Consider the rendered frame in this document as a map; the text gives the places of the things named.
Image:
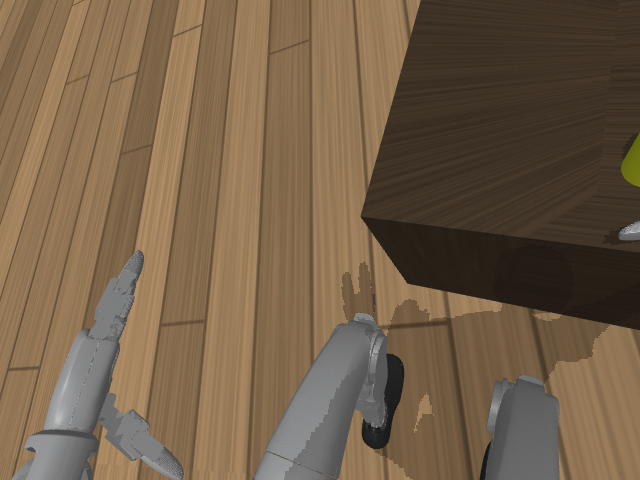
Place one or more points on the left robot hand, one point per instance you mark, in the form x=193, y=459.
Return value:
x=81, y=399

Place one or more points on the left robot foot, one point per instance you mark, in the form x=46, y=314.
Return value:
x=378, y=438

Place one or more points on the right robot hand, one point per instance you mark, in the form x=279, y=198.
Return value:
x=630, y=232

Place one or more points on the can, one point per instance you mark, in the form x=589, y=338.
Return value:
x=630, y=167

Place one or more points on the left robot arm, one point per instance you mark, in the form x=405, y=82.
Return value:
x=60, y=455

